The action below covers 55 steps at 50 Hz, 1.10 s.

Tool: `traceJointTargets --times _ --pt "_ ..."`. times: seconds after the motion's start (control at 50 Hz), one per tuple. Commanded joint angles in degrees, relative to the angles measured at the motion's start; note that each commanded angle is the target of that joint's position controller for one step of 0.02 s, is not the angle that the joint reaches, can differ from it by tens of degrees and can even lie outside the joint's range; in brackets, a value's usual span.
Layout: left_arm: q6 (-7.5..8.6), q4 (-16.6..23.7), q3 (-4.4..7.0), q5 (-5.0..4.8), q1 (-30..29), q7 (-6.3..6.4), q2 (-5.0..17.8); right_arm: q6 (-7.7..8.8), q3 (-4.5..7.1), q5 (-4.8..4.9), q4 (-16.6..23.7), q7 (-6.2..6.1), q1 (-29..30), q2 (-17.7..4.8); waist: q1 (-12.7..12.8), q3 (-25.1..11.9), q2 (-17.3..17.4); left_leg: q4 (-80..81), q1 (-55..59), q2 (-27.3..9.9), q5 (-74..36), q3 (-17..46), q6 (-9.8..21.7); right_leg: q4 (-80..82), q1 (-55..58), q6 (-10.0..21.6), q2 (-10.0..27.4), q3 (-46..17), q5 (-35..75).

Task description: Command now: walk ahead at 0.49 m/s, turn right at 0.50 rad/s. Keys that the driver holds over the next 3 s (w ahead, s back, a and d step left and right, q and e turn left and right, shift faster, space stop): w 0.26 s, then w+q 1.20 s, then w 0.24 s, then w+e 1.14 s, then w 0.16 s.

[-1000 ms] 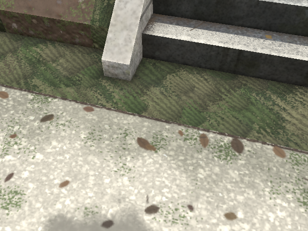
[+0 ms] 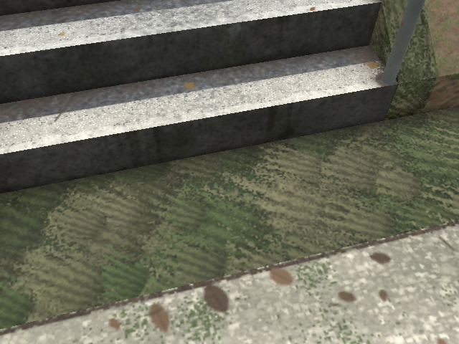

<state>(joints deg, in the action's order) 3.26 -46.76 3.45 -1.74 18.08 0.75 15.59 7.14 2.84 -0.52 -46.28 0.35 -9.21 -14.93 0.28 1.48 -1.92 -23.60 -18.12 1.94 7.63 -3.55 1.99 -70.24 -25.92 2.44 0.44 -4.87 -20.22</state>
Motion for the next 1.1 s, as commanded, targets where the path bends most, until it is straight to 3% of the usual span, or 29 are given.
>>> traceJointTargets --times 0.02,0.08,0.14,0.2,0.28,0.32,0.34,0.36,0.38,0.4,0.42,0.44,0.46,0.48,0.52,0.6,0.7,0.8,0.86,0.88,0.9,0.92,0.94,0.96,0.98,1.0,1.02,1.04,1.1 --pt "-0.08 4.5 0.53 -0.07 1.8 -0.26 1.2 0.86 1.2 -0.03 0.8 0.42 -2.6 -4.6 0.0 -2.5 5.8 14.9 8.8 -15.9 -2.0 15.3 10.3 1.1 -9.7 0.0 6.4 -1.9 3.2" --pt "-0.27 6.7 -0.05 0.76 -2.1 -0.18 0.5 1.34 1.98 0.4 -1.2 0.78 -4.5 -7.0 0.0 -0.6 4.2 17.2 8.6 -16.8 -6.8 11.6 12.3 9.0 -13.3 -0.4 6.9 -2.2 7.0" --pt "0.65 8.3 -0.62 1.2 -7.3 -1.07 0.8 0.64 2.17 0.95 -1.9 0.6 -4.9 -8.4 -0.9 -0.1 4.0 17.3 10.1 -15.2 -10.2 6.7 11.2 20.3 -13.2 -0.6 7.1 0.3 16.3" --pt "1.36 10.0 -1.21 0.94 -14.0 -2.05 0.6 -0.22 2.12 1.65 -2.9 0.5 -7.7 -9.7 -3.5 0.9 4.6 16.0 10.0 -13.9 -9.2 3.5 9.5 29.6 -9.2 -0.8 5.5 4.4 21.0" --pt "1.62 13.0 -0.87 0.42 -19.0 -2.85 2.5 -1.7 2.13 2.46 -5.1 0.58 -11.7 -11.0 -4.2 2.2 6.2 12.8 16.1 -17.4 -8.5 5.6 8.2 36.2 -8.1 0.9 4.0 5.4 14.7" --pt "2.09 12.1 0.33 0.73 -13.6 -2.87 4.5 -2.58 1.99 2.67 -5.4 0.43 -10.6 -11.7 0.3 -0.3 6.9 5.6 16.2 -16.9 -18.1 5.5 6.7 41.0 1.6 2.5 1.2 7.3 13.4" --pt "2.17 9.3 2.0 1.04 -4.9 -2.44 7.5 -2.74 1.47 2.42 -5.4 0.32 -10.7 -10.6 4.3 -5.5 5.8 -4.8 13.2 -13.8 -24.6 3.2 5.1 42.0 14.2 3.8 -0.3 7.9 14.2" --pt "1.98 7.4 3.77 1.84 6.5 -1.51 12.6 -2.37 0.11 1.13 -3.6 0.27 -9.9 -7.6 9.0 -14.2 0.2 -23.0 1.6 -10.2 -13.2 0.4 2.3 40.9 31.9 7.5 10.2 -3.2 15.7" --pt "1.55 7.1 4.42 2.7 9.2 -1.15 17.5 -1.22 -1.93 1.05 -2.4 0.42 -16.1 -0.1 5.3 -21.0 -14.5 -43.2 -19.6 -0.7 22.7 1.5 -0.9 47.6 47.5 15.2 24.6 -29.2 8.8" --pt "1.87 7.0 3.22 2.5 10.2 -1.36 12.0 -0.37 -0.43 2.78 -3.6 0.48 -14.6 -6.2 7.5 -21.8 -9.1 -51.5 -24.6 -2.0 25.1 10.5 -0.4 51.6 45.1 15.6 24.9 -34.7 4.4" --pt "2.17 7.0 2.2 2.04 6.5 -1.47 9.1 -0.26 0.52 3.98 -2.1 0.48 -10.7 -8.5 6.2 -13.8 -7.5 -52.8 -28.1 -4.7 20.2 10.2 0.3 51.9 39.1 13.1 23.0 -24.9 7.1" --pt "2.39 7.2 1.46 1.7 2.0 -1.68 6.7 -0.57 0.59 3.41 -1.7 0.16 -8.2 -8.1 4.3 -10.0 -4.6 -50.4 -26.4 -7.3 15.1 9.0 0.1 53.3 32.0 11.3 20.2 -17.3 10.8" --pt "2.63 7.3 1.01 1.76 -1.5 -1.94 4.7 -1.18 0.92 2.52 -1.7 -0.14 -7.0 -7.5 2.5 -6.8 -3.9 -47.4 -24.3 -8.9 11.3 9.0 -0.1 55.5 26.1 10.0 17.8 -11.9 12.9" --pt "3.11 7.1 0.71 2.03 -3.7 -2.1 3.2 -2.2 1.19 2.38 -2.1 -0.18 -8.1 -6.7 0.7 -5.2 -4.6 -45.7 -20.9 -10.0 8.6 9.5 -0.2 57.8 21.9 9.0 16.0 -7.5 14.8" --pt "4.1 5.8 1.09 2.38 -4.5 -2.04 3.3 -3.75 0.98 2.6 -2.2 -0.01 -9.3 -4.0 -1.0 -3.7 -3.3 -44.5 -18.4 -10.0 5.6 9.5 -0.6 60.7 18.3 9.2 15.4 -2.4 20.0" --pt "4.32 3.2 1.87 2.81 -2.8 -0.75 4.6 -4.73 1.24 2.16 -0.2 0.02 -5.1 -3.0 -1.0 -0.2 -1.3 -37.0 -23.7 -9.2 -2.5 11.1 -1.3 62.6 19.4 8.6 14.9 5.8 25.1" --pt "3.59 1.4 2.58 2.32 -0.9 0.37 7.2 -4.4 0.51 1.45 3.5 1.76 4.4 -1.7 2.1 3.0 -0.5 -21.8 -23.1 -8.5 -11.9 6.0 -0.6 63.6 21.9 7.0 14.8 12.9 23.8" --pt "1.83 -0.7 3.18 1.16 2.1 0.55 8.7 -4.36 0.35 1.8 7.9 3.43 11.0 -1.9 3.7 4.8 -0.6 -15.3 -24.9 -7.5 -4.8 1.5 2.1 59.1 31.2 5.7 17.3 16.1 30.4" --pt "0.58 -0.3 3.81 0.71 0.4 1.06 11.5 -4.57 1.72 2.11 8.8 3.68 6.9 -4.5 -0.3 0.0 -3.7 -14.4 -14.1 -2.0 3.8 -3.7 5.4 47.7 32.8 3.7 17.1 18.3 57.4" --pt "0.03 0.0 3.9 0.6 -0.6 1.24 12.1 -4.61 3.02 2.38 7.5 3.51 0.2 -6.8 -4.2 -3.9 -3.8 -12.6 -5.4 0.7 4.3 -4.9 7.0 38.2 31.4 2.8 15.9 19.2 63.4" --pt "-0.07 0.4 3.6 0.42 -1.0 1.41 11.8 -4.74 5.13 2.31 5.0 2.65 -9.4 -10.6 -9.1 -9.0 -2.1 -8.5 10.0 2.7 0.7 -3.3 9.3 24.6 24.3 0.7 13.3 20.1 58.2" --pt "0.79 2.1 1.9 2.65 0.5 1.18 6.7 -5.41 6.56 2.01 3.7 1.25 -14.9 -16.3 -8.6 -13.0 9.5 -8.4 26.8 -9.2 -3.3 15.2 12.8 5.4 6.1 -2.0 9.0 19.1 19.9" --pt "3.22 5.2 0.04 1.96 3.7 0.21 1.6 -4.38 6.53 1.53 5.6 1.6 -12.7 -19.4 -3.2 -22.0 17.9 2.9 41.7 -21.2 10.8 50.5 25.0 -11.1 -14.5 -4.4 -3.0 6.7 -14.7" --pt "5.34 6.2 1.09 -0.38 -5.0 -0.67 7.4 -3.72 5.11 1.18 5.6 1.93 -14.2 -13.9 -7.9 -20.2 8.7 8.2 41.0 -20.5 13.1 48.9 21.5 -13.4 -21.3 -2.8 -0.3 -1.3 -11.0" --pt "6.14 7.5 1.08 -1.27 -8.2 -0.92 7.7 -3.07 4.45 1.33 5.5 1.86 -11.7 -11.5 -6.7 -12.6 7.2 8.1 33.9 -18.8 8.5 39.8 19.0 -9.5 -23.3 -1.3 2.1 -0.6 -5.0" --pt "6.13 6.4 0.97 0.04 -7.5 -0.36 7.1 -2.75 3.82 1.75 6.3 1.91 -7.1 -9.7 -3.3 -8.2 1.3 7.8 24.2 -16.1 1.5 32.7 16.7 -4.4 -19.3 -1.2 5.0 -0.5 -0.7" --pt "5.58 5.9 1.5 1.64 -6.7 0.07 7.8 -2.7 3.23 1.69 7.2 1.73 -3.6 -7.7 -1.0 -6.2 1.3 8.4 17.1 -14.1 -4.8 27.7 15.6 0.3 -14.7 -1.8 6.6 -0.4 1.5" --pt "4.75 5.8 1.77 2.13 -5.6 -0.03 8.0 -2.68 2.88 1.16 8.0 1.48 -2.3 -7.1 0.5 -5.5 2.4 9.7 12.8 -12.8 -8.4 25.5 15.3 2.3 -11.0 -2.3 7.4 -0.7 2.7" --pt "3.26 7.0 1.41 2.96 -6.5 0.03 5.9 -2.32 3.32 1.42 8.0 0.6 -3.3 -8.9 1.3 -4.2 2.6 11.3 7.0 -10.9 -17.4 20.6 15.5 9.5 -9.4 -4.7 6.7 1.1 6.1"
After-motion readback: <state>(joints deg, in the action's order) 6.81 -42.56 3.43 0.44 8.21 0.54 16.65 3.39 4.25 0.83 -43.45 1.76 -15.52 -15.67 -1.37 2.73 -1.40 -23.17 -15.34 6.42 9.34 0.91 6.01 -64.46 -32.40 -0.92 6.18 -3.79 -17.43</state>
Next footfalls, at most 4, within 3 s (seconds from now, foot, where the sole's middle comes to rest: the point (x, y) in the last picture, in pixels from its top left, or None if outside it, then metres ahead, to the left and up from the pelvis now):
0.36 right None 0.34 -0.18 -0.77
0.90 left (210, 293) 0.62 0.09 -0.77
1.38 right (233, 204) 0.94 0.02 -0.77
1.84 left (154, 213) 0.90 0.29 -0.77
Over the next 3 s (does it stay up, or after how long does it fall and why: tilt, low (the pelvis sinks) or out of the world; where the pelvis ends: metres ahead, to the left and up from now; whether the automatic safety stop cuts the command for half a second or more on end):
stays up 1.41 0.29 0.31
